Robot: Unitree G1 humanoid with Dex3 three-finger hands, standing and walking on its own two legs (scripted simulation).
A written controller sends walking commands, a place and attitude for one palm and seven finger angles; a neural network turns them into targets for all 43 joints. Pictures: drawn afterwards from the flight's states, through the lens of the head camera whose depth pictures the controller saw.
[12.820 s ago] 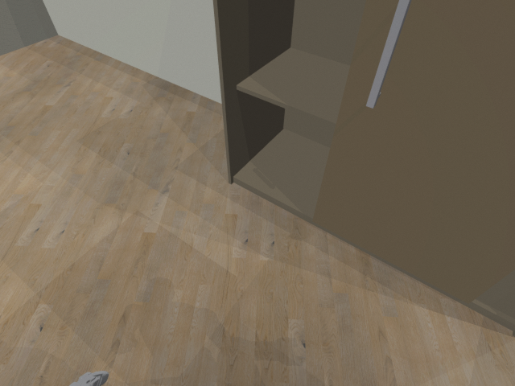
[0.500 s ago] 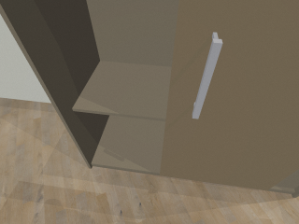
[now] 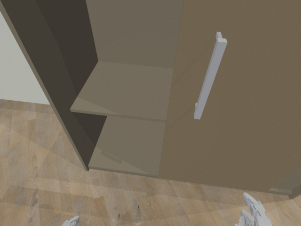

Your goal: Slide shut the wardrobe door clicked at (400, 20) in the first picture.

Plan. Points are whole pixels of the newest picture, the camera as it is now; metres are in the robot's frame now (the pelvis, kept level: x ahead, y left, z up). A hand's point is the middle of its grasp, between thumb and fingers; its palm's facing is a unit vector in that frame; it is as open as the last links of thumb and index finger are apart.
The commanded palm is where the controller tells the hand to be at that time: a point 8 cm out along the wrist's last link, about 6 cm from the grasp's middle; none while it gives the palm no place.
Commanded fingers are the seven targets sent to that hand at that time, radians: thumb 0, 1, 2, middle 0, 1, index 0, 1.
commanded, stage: raise the hand with hooked fingers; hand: right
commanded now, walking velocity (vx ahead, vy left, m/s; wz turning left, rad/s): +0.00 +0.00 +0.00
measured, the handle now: (206, 81) +0.51 -0.13 +0.13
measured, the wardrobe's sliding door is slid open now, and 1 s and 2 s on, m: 0.49 0.49 0.49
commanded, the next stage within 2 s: move the hooked fingers beside the handle in 1.94 s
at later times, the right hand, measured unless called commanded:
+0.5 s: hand (240, 214) +0.17 -0.18 +0.03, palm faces +0.03 +1.00 -0.07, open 10.0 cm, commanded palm +0.15 -0.25 +0.04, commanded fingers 0.00 -0.11 -0.56 0.26 0.81 0.26 0.81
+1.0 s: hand (273, 186) +0.21 -0.24 +0.10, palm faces +0.08 +0.99 -0.07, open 12.9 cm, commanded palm +0.19 -0.29 +0.11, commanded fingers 0.00 0.48 -0.31 0.30 1.18 0.30 1.18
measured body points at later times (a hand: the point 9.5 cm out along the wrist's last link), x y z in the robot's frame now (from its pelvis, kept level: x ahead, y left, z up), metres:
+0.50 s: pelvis -0.03 +0.03 -0.05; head -0.01 +0.03 +0.40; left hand +0.17 +0.25 -0.12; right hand +0.16 -0.24 +0.04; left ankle -0.05 +0.13 -0.72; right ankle +0.06 -0.10 -0.72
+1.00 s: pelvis -0.02 +0.00 -0.01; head -0.03 +0.00 +0.44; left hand +0.15 +0.25 -0.07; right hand +0.20 -0.29 +0.10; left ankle -0.05 +0.13 -0.72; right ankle +0.06 -0.11 -0.72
